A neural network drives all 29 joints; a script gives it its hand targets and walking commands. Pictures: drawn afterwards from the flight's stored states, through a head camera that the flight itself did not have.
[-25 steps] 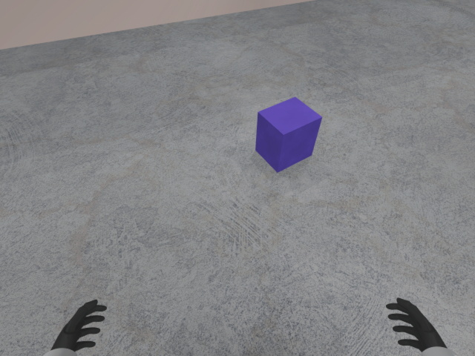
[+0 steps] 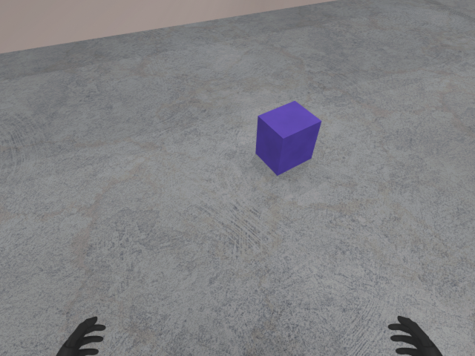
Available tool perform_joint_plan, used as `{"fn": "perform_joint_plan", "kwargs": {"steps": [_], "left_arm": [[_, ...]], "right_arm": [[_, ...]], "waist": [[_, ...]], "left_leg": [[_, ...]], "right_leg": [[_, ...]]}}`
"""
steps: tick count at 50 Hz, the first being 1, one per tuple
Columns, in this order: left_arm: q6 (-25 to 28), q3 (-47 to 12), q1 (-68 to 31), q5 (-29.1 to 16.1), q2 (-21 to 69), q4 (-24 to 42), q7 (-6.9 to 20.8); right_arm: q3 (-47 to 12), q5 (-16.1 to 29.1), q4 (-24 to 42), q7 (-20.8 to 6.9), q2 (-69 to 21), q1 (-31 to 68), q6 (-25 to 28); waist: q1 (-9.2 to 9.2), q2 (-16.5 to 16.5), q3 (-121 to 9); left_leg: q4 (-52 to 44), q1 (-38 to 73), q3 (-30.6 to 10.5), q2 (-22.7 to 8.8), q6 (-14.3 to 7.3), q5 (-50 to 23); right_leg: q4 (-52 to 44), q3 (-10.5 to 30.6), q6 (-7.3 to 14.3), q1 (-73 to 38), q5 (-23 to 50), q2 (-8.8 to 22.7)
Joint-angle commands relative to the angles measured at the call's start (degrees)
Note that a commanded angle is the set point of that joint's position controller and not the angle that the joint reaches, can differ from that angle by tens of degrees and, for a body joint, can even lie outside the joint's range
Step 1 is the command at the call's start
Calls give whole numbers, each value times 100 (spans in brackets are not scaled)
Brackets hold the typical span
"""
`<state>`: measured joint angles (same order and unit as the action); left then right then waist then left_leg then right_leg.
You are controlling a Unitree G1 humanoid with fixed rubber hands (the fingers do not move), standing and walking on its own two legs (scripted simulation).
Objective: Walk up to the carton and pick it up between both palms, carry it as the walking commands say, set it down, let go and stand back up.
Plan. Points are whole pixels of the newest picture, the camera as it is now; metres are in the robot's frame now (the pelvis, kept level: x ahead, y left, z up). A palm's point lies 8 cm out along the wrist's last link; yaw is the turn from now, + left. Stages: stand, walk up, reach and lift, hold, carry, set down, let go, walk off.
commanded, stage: stand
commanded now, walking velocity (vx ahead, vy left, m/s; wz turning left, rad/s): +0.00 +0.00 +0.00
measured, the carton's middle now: (286, 138) +1.29 -0.26 -0.63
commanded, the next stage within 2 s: walk up in 1.10 s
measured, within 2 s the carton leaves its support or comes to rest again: neither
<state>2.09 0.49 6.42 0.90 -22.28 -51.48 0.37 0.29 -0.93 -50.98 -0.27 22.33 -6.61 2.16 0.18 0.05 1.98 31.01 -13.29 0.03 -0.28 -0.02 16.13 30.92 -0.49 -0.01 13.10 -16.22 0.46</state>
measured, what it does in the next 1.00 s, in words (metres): stands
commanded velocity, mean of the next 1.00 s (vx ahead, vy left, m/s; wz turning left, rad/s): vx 0.00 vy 0.00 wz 0.00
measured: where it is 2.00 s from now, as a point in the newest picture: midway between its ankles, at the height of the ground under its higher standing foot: (265, 349)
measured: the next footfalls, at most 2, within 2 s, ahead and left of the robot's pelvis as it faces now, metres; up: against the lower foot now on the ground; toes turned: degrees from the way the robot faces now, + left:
right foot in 1.58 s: +0.12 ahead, -0.21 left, +0.00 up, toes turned -14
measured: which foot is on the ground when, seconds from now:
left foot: down 0.00-1.00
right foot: down 0.00-1.00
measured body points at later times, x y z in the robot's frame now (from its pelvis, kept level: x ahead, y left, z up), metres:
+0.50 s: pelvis +0.00 +0.00 +0.01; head +0.00 +0.00 +0.46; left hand +0.11 +0.32 -0.10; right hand +0.11 -0.31 -0.10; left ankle +0.01 +0.12 -0.73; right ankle +0.01 -0.12 -0.73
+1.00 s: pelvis +0.00 +0.00 +0.01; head +0.01 +0.00 +0.46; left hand +0.11 +0.32 -0.10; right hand +0.11 -0.32 -0.10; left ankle +0.01 +0.12 -0.73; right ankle +0.01 -0.12 -0.73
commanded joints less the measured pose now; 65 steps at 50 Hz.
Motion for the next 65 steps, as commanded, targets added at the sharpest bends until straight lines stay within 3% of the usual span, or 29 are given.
{"fn": "perform_joint_plan", "kwargs": {"steps": [1,24,64,65], "left_arm": [[62,186,-284,-12,-959,162,-23],[3,127,-410,-18,-1017,-586,-42],[-42,145,-370,-22,-1034,-706,-64],[-445,452,-534,72,-702,-238,347]], "right_arm": [[194,11,168,22,953,284,61],[153,17,-595,38,995,430,-5],[180,23,-751,60,1029,393,-46],[606,151,-953,355,1269,-1603,-353]], "waist": [[2,7,-372],[4,5,-276],[1,4,-323],[-586,-77,-375]], "left_leg": [[-712,169,-569,-547,-274,-894],[-1319,489,-568,-647,-185,-892],[-1450,667,-540,-700,-161,-1265],[-2032,2020,-2643,-2269,-441,2651]], "right_leg": [[-712,572,282,-177,879,546],[-1319,582,190,-472,887,644],[-1454,556,164,-649,1240,694],[971,-410,68,1506,-1885,-159]]}}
